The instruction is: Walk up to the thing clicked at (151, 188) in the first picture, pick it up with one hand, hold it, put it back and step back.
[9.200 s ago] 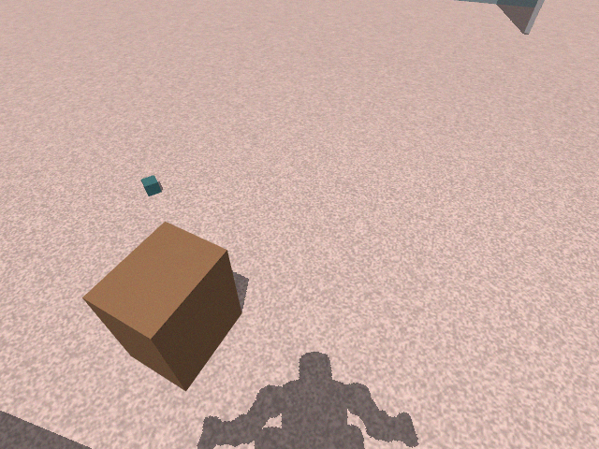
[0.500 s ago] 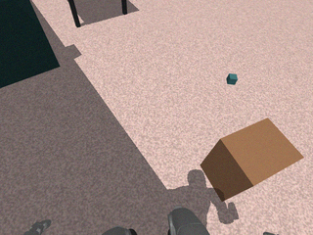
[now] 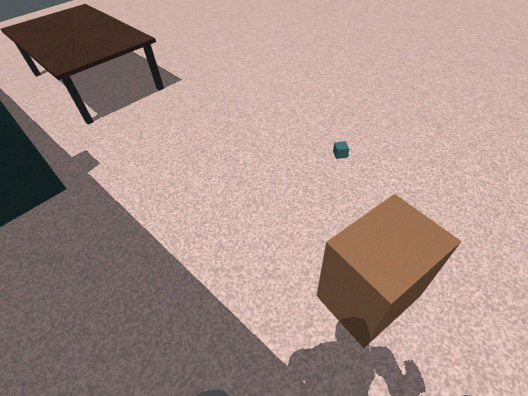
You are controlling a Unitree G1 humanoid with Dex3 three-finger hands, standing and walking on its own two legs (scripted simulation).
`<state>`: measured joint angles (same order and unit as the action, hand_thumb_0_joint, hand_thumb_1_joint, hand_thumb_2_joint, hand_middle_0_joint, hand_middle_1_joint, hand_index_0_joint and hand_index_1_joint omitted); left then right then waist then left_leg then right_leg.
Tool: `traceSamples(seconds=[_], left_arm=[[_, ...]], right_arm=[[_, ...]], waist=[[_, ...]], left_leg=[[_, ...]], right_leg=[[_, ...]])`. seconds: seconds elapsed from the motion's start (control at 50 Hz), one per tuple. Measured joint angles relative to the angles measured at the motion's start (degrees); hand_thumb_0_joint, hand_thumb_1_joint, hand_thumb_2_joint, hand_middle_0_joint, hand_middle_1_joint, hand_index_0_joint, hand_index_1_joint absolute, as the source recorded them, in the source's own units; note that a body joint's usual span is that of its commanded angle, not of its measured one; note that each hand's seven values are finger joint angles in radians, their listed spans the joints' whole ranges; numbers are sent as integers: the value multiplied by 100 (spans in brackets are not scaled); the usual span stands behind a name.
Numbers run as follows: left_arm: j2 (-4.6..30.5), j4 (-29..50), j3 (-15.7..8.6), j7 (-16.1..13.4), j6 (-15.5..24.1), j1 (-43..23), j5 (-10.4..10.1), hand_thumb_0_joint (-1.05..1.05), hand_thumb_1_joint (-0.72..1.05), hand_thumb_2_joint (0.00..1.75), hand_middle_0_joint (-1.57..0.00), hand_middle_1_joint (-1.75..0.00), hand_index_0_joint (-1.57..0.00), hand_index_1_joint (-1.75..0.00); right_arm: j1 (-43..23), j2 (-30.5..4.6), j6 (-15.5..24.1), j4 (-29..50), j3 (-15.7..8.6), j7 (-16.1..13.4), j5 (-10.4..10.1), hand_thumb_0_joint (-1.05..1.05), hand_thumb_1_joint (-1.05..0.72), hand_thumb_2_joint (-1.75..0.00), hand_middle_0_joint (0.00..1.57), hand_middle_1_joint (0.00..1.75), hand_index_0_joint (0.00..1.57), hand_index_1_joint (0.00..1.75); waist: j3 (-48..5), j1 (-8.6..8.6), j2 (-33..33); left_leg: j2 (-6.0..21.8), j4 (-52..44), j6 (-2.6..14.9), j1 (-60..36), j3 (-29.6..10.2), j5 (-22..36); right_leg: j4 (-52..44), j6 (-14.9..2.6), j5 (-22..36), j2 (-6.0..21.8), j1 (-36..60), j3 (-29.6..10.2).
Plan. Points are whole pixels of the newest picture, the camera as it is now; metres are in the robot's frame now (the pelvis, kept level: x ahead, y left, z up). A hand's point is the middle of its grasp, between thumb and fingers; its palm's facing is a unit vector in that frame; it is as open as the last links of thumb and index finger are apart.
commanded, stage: walk up
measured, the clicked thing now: (340, 150) +1.46 -0.39 -0.73
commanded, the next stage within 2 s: none
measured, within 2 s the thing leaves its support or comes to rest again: neither
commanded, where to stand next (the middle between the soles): +0.11 +0.02 m, yaw -8 degrees
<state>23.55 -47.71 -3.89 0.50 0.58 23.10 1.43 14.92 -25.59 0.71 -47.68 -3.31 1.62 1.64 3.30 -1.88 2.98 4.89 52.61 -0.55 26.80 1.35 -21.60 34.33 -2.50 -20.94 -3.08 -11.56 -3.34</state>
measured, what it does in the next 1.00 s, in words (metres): steps on the spot, turning left: left foot, then right foot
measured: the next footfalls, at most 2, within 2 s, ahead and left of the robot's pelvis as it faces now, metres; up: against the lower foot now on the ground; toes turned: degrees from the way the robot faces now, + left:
left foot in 0.12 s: +0.10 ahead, +0.13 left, +0.00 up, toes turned +4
right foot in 0.46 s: +0.16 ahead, -0.14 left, +0.00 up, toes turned +20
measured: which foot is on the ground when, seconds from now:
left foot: up 0.00-0.10, down 0.12-0.48, up 0.50-0.94, down 0.96-1.00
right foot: down 0.00-0.14, up 0.16-0.44, down 0.46-0.98, up 1.00-1.00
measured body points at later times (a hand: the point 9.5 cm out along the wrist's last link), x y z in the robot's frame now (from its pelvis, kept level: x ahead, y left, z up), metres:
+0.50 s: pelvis +0.02 -0.06 -0.02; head +0.08 -0.06 +0.43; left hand +0.09 +0.28 -0.11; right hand +0.17 -0.37 -0.12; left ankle +0.06 +0.13 -0.72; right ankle +0.12 -0.16 -0.73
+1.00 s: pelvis +0.02 -0.07 -0.01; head +0.03 -0.06 +0.44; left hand -0.17 +0.24 -0.11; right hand +0.28 -0.29 -0.12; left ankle -0.05 +0.04 -0.73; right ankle +0.11 -0.15 -0.72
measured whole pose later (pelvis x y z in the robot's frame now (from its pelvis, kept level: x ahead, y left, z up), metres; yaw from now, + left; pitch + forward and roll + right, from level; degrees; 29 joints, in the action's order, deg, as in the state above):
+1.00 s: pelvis +0.02 -0.07 -0.01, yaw +36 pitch -2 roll +2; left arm 27.4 -49.4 -5.7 0.5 -0.3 18.1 1.8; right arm 17.0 -24.9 0.2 -50.1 -4.3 2.7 2.1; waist 3.5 -3.7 -2.2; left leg -1.0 38.0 0.4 16.6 1.7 -19.8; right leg 47.2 -0.6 -26.6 9.8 -22.2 8.3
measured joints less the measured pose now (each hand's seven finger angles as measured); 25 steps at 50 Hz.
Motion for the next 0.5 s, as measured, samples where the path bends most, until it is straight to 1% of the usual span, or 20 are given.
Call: traceSamples(seconds=[0.08, 0.1, 0.12, 0.14, 0.16, 0.2, 0.22, 0.24, 0.3, 0.36, 0.42, 0.44, 0.46, 0.48, 0.5], left_arm=[[9, 61, 63, 4, 67, -53, -11, 1, 90, 90, -20, -30, -21, -30], [31, 75, 79, 31, 34, -120, -1, 1, 90, 90, -20, -30, -21, -30], [85, 91, 82, 59, -29, -246, 9, 1, 90, 90, -20, -30, -21, -30], [160, 94, 55, 60, -101, -445, 9, 1, 90, 90, -20, -30, -21, -30], [188, 110, 21, 37, -169, -664, -3, 1, 90, 90, -20, -30, -21, -30], [159, 216, 52, -8, -233, -1007, -34, 1, 91, 90, -20, -30, -21, -30], [137, 275, 93, 2, -223, -1133, -32, 1, 91, 90, -20, -30, -21, -30], [122, 330, 120, 32, -197, -1230, -29, 1, 91, 90, -20, -30, -21, -30], [109, 457, 124, 125, -153, -1416, -43, 1, 91, 90, -20, -30, -21, -30], [88, 468, 102, 124, -162, -1593, -71, 1, 91, 90, -20, -30, -21, -30], [48, 438, 85, 51, -121, -1712, -124, 1, 91, 90, -20, -30, -21, -30], [32, 423, 81, 23, -91, -1726, -137, 1, 91, 90, -20, -30, -21, -30], [20, 408, 77, -6, -56, -1723, -141, 1, 91, 90, -20, -30, -21, -30], [-38, 373, 68, -44, -18, -1735, -128, 1, 91, 90, -20, -30, -21, -30], [-102, 345, 78, -66, 9, -1726, -88, 1, 91, 90, -20, -30, -21, -30]], right_arm=[[-86, 50, 85, -62, 41, -26, -1, 1, -91, -90, 20, 30, 21, 30], [-54, 89, 104, -24, 22, -35, -52, 1, -91, -90, 20, 30, 21, 30], [48, 149, 140, 47, -1, -46, -91, 1, -91, -90, 20, 30, 21, 30], [137, 258, 177, 101, -16, -66, -90, 1, -91, -90, 20, 30, 21, 30], [236, 343, 205, 152, -9, -85, -58, 0, -91, -90, 20, 30, 21, 30], [386, 417, 188, 151, 50, -97, -43, 0, -91, -90, 20, 30, 21, 30], [449, 436, 149, 124, 71, -105, -43, 0, -91, -90, 20, 30, 21, 30], [506, 454, 107, 97, 93, -121, -43, 0, -91, -90, 20, 30, 21, 30], [631, 448, 41, 95, 135, -151, -28, 0, -90, -90, 21, 31, 21, 30], [660, 349, 18, 150, 105, -144, 33, 1, -90, -90, 21, 31, 21, 30], [575, 202, -61, 270, 41, -117, 106, 1, -90, -90, 21, 31, 21, 30], [526, 148, -102, 319, 15, -106, 115, 1, -90, -90, 21, 31, 21, 30], [475, 96, -143, 370, -11, -101, 112, 1, -90, -90, 21, 31, 21, 30], [379, 23, -185, 397, -46, -109, 94, 1, -90, -90, 21, 31, 21, 30], [263, -31, -229, 395, -85, -135, 67, 1, -90, -90, 20, 31, 21, 30]], waist=[[165, -63, -54], [193, -25, -98], [219, 42, -197], [306, 76, -427], [385, 84, -603], [489, 182, -683], [507, 241, -669], [501, 279, -676], [439, 344, -742], [436, 430, -691], [471, 475, -535], [479, 480, -467], [476, 465, -406], [534, 435, -252], [602, 424, -94]], left_leg=[[-132, -864, 102, -318, -58, 30], [-192, -1149, 145, -432, -16, 231], [-285, -1470, 151, -551, 27, 558], [-466, -1538, 113, -599, 35, 717], [-601, -1518, 89, -612, 16, 725], [-691, -1527, 93, -665, -203, 727], [-694, -1599, 109, -719, -346, 761], [-697, -1717, 115, -786, -459, 815], [-709, -2019, 34, -903, -696, 973], [-712, -1987, -77, -815, -987, 994], [-704, -1732, -205, -569, -1275, 915], [-707, -1600, -253, -459, -1369, 867], [-721, -1439, -298, -336, -1448, 801], [-682, -1234, -279, -233, -1551, 711], [-685, -957, -156, -133, -1648, 542]], right_leg=[[137, 20, -105, -80, -46, -35], [244, 37, -187, -55, -79, 20], [456, 45, -331, 29, -140, 133], [869, 42, -455, 205, -270, 189], [1406, 95, -502, 279, -475, 161], [2323, 182, -739, 128, -857, 105], [2597, 207, -792, 64, -1021, 119], [2724, 223, -746, 56, -1172, 119], [2542, 252, -351, 197, -1516, 17], [1919, 274, -307, 278, -1562, -98], [1259, 276, -245, 236, -1396, -89], [963, 274, -95, 197, -1265, -56], [612, 263, 184, 158, -1107, -23], [504, 240, 568, 77, -1071, 63], [578, 207, 582, 23, -1077, 183]])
